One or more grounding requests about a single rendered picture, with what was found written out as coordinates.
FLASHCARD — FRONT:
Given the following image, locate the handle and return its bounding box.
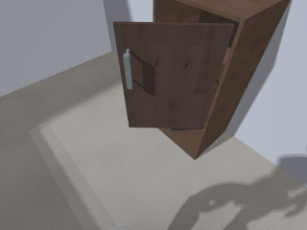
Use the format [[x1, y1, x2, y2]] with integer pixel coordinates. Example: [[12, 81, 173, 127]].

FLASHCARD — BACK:
[[123, 49, 133, 89]]

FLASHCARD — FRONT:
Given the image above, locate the cupboard door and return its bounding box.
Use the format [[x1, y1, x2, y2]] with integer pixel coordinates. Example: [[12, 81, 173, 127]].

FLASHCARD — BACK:
[[113, 21, 234, 129]]

